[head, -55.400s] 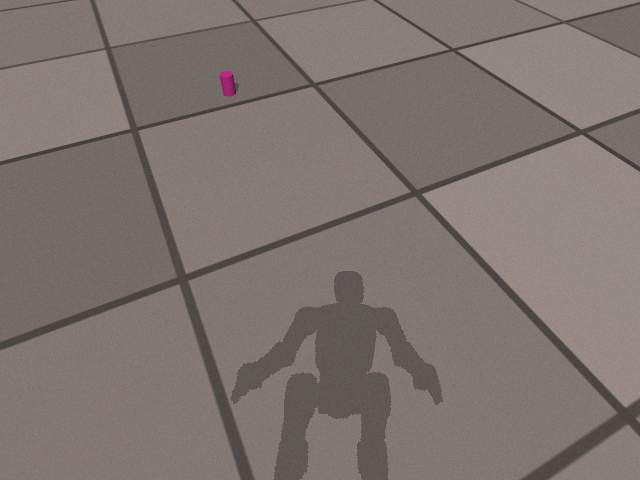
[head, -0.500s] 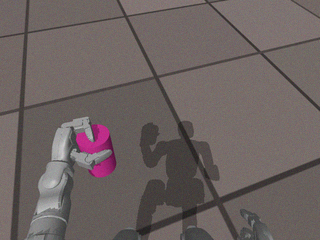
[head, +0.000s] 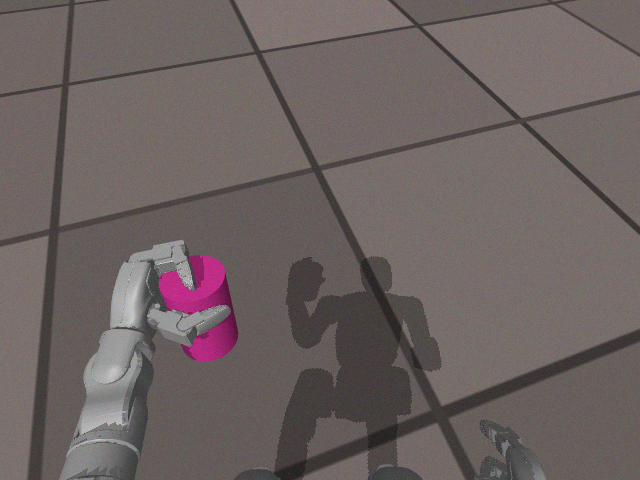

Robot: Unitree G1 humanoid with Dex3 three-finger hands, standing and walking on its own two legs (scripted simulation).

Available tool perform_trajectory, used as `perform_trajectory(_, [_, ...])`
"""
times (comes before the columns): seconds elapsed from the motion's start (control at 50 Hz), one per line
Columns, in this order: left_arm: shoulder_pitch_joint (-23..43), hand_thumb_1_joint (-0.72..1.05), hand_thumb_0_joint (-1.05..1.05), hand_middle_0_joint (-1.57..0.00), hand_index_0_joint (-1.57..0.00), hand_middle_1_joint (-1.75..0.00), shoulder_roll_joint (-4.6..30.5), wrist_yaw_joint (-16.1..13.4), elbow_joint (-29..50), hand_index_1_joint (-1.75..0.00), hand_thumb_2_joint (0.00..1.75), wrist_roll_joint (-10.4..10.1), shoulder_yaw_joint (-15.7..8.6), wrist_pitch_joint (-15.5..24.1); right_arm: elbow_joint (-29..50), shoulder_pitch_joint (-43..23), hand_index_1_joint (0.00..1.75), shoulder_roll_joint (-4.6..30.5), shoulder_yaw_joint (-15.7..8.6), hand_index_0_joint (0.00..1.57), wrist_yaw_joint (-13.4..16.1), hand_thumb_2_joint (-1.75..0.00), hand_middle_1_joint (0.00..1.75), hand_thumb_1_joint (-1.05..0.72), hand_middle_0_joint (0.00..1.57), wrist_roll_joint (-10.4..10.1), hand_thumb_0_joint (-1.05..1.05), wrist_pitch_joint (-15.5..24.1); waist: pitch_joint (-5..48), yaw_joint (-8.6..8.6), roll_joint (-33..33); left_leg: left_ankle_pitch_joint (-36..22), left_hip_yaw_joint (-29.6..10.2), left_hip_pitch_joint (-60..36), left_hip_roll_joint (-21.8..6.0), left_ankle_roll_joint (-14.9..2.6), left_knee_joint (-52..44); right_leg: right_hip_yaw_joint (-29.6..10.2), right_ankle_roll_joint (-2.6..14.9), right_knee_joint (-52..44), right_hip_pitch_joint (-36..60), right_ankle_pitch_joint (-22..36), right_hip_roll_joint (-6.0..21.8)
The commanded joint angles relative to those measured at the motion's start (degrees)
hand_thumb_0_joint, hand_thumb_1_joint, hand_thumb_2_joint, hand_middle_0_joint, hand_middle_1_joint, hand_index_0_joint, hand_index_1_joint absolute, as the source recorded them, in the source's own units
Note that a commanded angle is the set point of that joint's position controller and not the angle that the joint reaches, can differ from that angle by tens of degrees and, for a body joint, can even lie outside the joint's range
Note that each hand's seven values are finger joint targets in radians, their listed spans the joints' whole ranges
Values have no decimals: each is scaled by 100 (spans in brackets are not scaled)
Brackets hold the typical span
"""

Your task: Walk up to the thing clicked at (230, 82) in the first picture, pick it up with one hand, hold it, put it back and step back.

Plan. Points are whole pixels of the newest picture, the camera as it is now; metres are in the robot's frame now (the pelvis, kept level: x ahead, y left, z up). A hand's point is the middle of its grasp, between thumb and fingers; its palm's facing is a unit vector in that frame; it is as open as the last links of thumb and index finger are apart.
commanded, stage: hold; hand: left
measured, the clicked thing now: (202, 309) +0.32 +0.16 +0.01
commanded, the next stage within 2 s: none
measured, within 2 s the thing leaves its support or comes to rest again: neither
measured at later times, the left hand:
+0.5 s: hand (193, 296) +0.31 +0.16 +0.06, palm faces -0.03 -1.00 +0.00, open 6.6 cm
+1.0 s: hand (194, 287) +0.32 +0.16 +0.07, palm faces -0.05 -1.00 -0.01, open 6.6 cm
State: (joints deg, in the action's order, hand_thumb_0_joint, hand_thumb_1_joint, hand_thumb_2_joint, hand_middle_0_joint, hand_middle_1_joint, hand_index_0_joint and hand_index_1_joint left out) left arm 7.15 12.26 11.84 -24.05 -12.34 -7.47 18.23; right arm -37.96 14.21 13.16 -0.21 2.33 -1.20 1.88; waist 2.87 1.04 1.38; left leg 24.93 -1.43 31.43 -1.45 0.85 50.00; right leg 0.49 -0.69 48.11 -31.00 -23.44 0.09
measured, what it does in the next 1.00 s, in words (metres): stands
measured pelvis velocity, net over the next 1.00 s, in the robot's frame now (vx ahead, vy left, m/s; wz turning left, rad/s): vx -0.01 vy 0.00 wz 0.00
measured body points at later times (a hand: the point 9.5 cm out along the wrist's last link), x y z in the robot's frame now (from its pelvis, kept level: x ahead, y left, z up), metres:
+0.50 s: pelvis -0.01 +0.00 +0.00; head +0.02 -0.01 +0.45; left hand +0.31 +0.21 +0.06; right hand +0.12 -0.25 -0.10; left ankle +0.00 +0.13 -0.70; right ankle +0.01 -0.13 -0.70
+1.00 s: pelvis -0.01 +0.00 +0.00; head +0.02 +0.00 +0.45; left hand +0.32 +0.21 +0.07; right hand +0.12 -0.25 -0.10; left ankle +0.00 +0.13 -0.70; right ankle +0.01 -0.13 -0.70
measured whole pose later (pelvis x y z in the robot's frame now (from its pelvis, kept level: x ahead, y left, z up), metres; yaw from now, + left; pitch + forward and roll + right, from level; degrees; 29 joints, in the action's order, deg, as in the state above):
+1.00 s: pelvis -0.01 +0.00 +0.00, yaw +0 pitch +5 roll -1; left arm 8.5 12.1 11.4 -25.6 -11.7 -7.7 19.2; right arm -38.1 13.8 13.1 -0.1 2.3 -1.3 2.8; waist 2.5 1.4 1.2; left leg 23.6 -1.4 29.9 -1.6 1.0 48.1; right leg 0.5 -0.5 46.3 -29.6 -22.1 -0.1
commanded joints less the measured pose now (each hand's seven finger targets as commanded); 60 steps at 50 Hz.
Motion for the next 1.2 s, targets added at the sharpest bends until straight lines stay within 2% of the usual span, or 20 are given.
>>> perform_trajectory(0.0, [1992, 25, 0, -131, -132, -141, 790, 5, 1542, -141, 121, -109, -312, 465, 698, -169, 30, 785, -254, 20, 64, -90, 30, -91, 20, 0, 0, 263, 1512, 80, 13, -1476, 109, -780, 129, -103, -712, 74, 94, -750, 679, 1719, -69])
perform_trajectory(0.06, [1795, 24, 0, -130, -131, -141, 609, 14, 1327, -141, 121, -118, -220, 422, 684, -158, 30, 789, -256, 20, 66, -90, 30, -91, 20, 2, 0, 265, 1413, 110, -142, -1472, 91, -771, 127, -111, -763, 97, 100, -763, 696, 1701, -76])
perform_trajectory(0.12, [1864, 26, 0, -132, -133, -142, 784, -4, 1223, -141, 121, -80, -376, 422, 705, -247, 30, 783, -246, 20, 52, -90, 30, -91, 20, 10, 0, 271, 1278, 35, -81, -1218, 79, -699, 124, -105, -837, 122, 114, -819, 626, 1384, -99])
perform_trajectory(0.14, [1966, 27, 0, -132, -133, -141, 679, -7, 1463, -141, 121, -76, -258, 441, 801, -318, 30, 763, -238, 20, 43, -90, 30, -91, 20, 10, 0, 283, 1415, 32, -57, -1168, 89, -715, 130, -104, -853, 115, 115, -834, 700, 1360, -93])
perform_trajectory(0.2, [1525, 24, 0, -130, -131, -141, 719, -40, 1006, -140, 120, -93, -417, 416, 706, -247, 30, 780, -250, 20, 17, -90, 30, -91, 20, -4, 0, 285, 1209, 2, -120, -997, 79, -578, 136, -108, -896, 132, 118, -823, 672, 1158, -101])
perform_trajectory(0.32, [1720, 23, 0, -130, -132, -141, 778, -62, 1538, -140, 119, -80, -341, 502, 790, -285, 30, 741, -221, 20, 34, -90, 30, -92, 20, -5, 0, 313, 1657, 9, -74, -1231, 116, -746, 165, -109, -830, 70, 83, -860, 940, 1461, -78])
perform_trajectory(0.42, [1782, 23, 0, -129, -130, -139, 610, -71, 1070, -139, 118, -100, -250, 443, 676, -240, 30, 783, -229, 20, 36, -90, 30, -92, 20, -10, 0, 324, 1183, 142, -251, -1084, 80, -613, 113, -132, -862, 84, 97, -858, 595, 1329, -89])
perform_trajectory(0.44, [2064, 25, 0, -130, -131, -139, 862, -70, 1335, -139, 119, -97, -431, 496, 692, -280, 30, 783, -239, 20, 52, -90, 30, -91, 20, -14, 0, 324, 1300, 85, -174, -1053, 102, -602, 134, -148, -854, 56, 83, -904, 624, 1329, -61])
perform_trajectory(0.5, [2229, 23, 0, -130, -131, -139, 799, -6, 1423, -139, 117, -70, -287, 554, 728, -304, 30, 753, -209, 20, 53, -90, 30, -91, 20, 3, 0, 362, 1389, 103, -2, -1077, 130, -748, 158, -131, -850, 32, 87, -908, 669, 1339, -50])
perform_trajectory(0.58, [1731, 23, 0, -130, -131, -139, 834, 7, 1201, -139, 117, -110, -421, 555, 705, -272, 30, 820, -245, 20, 22, -90, 30, -92, 20, -17, 0, 355, 1428, -42, 11, -1008, 58, -791, 143, -95, -975, 123, 137, -869, 781, 1157, -106])
perform_trajectory(0.62, [1961, 20, 0, -130, -131, -138, 770, 17, 1564, -138, 116, -146, -326, 573, 758, -322, 30, 800, -236, 20, 22, -90, 30, -92, 20, -30, 0, 353, 1579, -18, 97, -1174, 66, -881, 137, -77, -949, 123, 142, -861, 806, 1330, -102])
perform_trajectory(0.66, [1563, 20, 0, -129, -131, -138, 774, 17, 1064, -138, 116, -129, -385, 495, 679, -238, 30, 798, -239, 20, 37, -90, 30, -92, 20, -26, 0, 350, 1463, 10, -89, -1304, 79, -770, 137, -93, -874, 117, 115, -870, 788, 1478, -106])
perform_trajectory(0.7, [1891, 20, 0, -129, -130, -138, 725, 31, 1255, -138, 117, -128, -323, 526, 699, -309, 30, 768, -226, 20, 23, -90, 30, -91, 20, -26, 0, 368, 1194, 58, -133, -1088, 98, -620, 135, -123, -869, 86, 106, -912, 610, 1315, -88])
perform_trajectory(0.76, [2132, 22, 0, -129, -130, -137, 781, -6, 1402, -137, 116, -119, -350, 572, 754, -273, 30, 781, -236, 20, 48, -90, 30, -92, 20, -10, 0, 369, 1540, 75, -153, -1245, 119, -711, 149, -132, -808, 49, 82, -884, 779, 1538, -60])
perform_trajectory(0.82, [1823, 21, 0, -127, -128, -137, 894, -58, 1274, -137, 116, -100, -520, 578, 600, -140, 30, 787, -247, 20, 46, -90, 30, -92, 20, 5, 0, 367, 1599, -9, -69, -1418, 110, -807, 150, -110, -820, 63, 100, -815, 913, 1645, -78])
perform_trajectory(0.84, [2137, 23, 0, -127, -128, -136, 811, -64, 1653, -136, 115, -83, -340, 603, 713, -217, 30, 770, -235, 20, 40, -90, 30, -91, 20, -1, 0, 366, 1720, 16, 111, -1504, 112, -902, 149, -89, -834, 67, 117, -821, 892, 1748, -77])
perform_trajectory(0.94, [1580, 21, 0, -128, -129, -137, 725, -56, 1062, -137, 115, -46, -359, 491, 722, -266, 30, 781, -249, 20, 44, -90, 30, -92, 20, -24, 0, 345, 1365, 23, -93, -1389, 84, -719, 138, -111, -861, 107, 124, -861, 778, 1577, -95])
perform_trajectory(1.04, [1861, 24, 0, -128, -130, -138, 640, 28, 1326, -137, 115, -67, -194, 494, 780, -255, 30, 830, -286, 20, -4, -90, 30, -92, 20, -13, 0, 342, 1422, 62, -29, -1507, 21, -831, 95, -85, -897, 162, 151, -757, 729, 1592, -129])
perform_trajectory(1.08, [2008, 23, 0, -128, -130, -136, 906, 5, 1468, -135, 114, -64, -424, 533, 774, -235, 30, 791, -274, 20, 6, -90, 30, -92, 20, -13, 0, 336, 1692, -11, 100, -1574, 46, -876, 120, -84, -842, 130, 141, -765, 828, 1675, -111])
perform_trajectory(1.18, [1951, 19, 0, -128, -130, -138, 713, -14, 1353, -137, 115, -142, -370, 573, 743, -259, 30, 794, -251, 20, 19, -90, 30, -92, 20, -15, 0, 367, 1432, 74, -100, -1402, 73, -775, 116, -113, -811, 112, 111, -797, 705, 1585, -94])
